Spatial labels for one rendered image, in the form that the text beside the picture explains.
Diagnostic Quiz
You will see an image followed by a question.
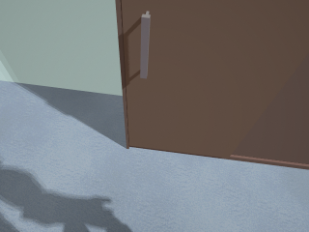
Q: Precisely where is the wardrobe door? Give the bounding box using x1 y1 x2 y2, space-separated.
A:
232 53 309 164
121 0 309 159

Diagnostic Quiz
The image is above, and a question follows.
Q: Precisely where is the handle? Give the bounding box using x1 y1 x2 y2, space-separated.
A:
140 11 151 79

